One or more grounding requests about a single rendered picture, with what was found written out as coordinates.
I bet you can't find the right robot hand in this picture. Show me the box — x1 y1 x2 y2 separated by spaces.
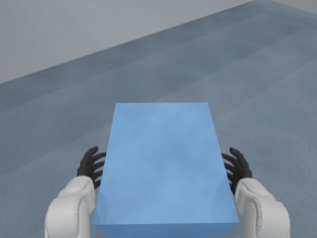
221 147 253 195

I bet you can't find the left robot forearm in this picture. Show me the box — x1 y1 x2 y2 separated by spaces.
45 176 96 238

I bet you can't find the left robot hand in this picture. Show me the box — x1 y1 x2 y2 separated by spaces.
77 146 107 189

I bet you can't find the right robot forearm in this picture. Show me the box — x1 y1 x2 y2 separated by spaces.
234 178 290 238

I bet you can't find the carton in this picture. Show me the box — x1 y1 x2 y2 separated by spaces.
92 102 240 238

